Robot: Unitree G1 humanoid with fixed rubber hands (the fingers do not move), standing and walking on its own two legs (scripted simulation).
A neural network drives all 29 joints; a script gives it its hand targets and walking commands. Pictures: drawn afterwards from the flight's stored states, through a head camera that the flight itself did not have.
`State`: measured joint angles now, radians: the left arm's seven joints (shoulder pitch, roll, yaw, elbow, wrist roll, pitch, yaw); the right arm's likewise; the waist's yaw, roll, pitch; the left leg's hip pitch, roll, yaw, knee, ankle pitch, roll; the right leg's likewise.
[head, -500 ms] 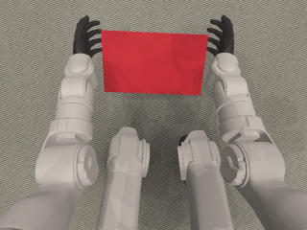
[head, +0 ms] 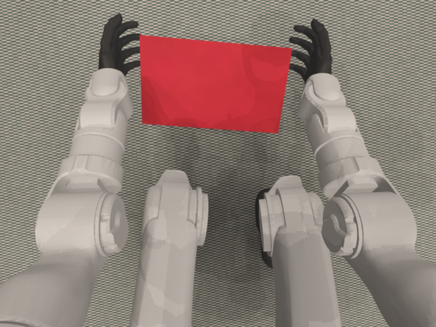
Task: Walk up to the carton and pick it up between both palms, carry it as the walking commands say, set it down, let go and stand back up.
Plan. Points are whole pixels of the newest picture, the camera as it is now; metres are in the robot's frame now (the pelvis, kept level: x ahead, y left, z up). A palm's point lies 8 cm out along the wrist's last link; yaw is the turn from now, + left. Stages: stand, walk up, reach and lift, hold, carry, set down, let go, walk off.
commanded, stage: set down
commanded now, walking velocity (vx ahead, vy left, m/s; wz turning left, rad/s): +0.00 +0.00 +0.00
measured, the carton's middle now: (213, 82) +0.49 +0.04 -0.26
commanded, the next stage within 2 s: none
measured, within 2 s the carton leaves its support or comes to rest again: rests again in 1.76 s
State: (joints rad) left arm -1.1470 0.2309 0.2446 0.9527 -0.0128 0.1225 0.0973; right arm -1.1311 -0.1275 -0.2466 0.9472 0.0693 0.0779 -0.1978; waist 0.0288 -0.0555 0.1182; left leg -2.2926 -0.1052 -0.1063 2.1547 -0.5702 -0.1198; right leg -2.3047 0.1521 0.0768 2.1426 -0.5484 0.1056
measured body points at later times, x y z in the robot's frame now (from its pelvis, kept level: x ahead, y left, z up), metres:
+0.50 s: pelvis -0.01 +0.01 -0.01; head +0.32 +0.03 +0.29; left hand +0.50 +0.21 -0.17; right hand +0.51 -0.13 -0.16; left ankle +0.11 +0.14 -0.34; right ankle +0.12 -0.13 -0.34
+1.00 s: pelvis +0.00 +0.01 -0.01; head +0.34 +0.03 +0.29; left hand +0.51 +0.21 -0.18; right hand +0.52 -0.13 -0.17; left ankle +0.11 +0.14 -0.34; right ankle +0.12 -0.13 -0.34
